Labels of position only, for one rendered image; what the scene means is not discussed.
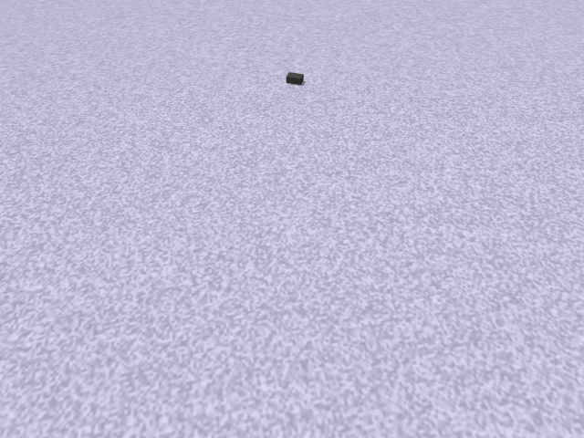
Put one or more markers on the small box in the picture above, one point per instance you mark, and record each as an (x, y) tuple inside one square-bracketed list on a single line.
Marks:
[(295, 78)]

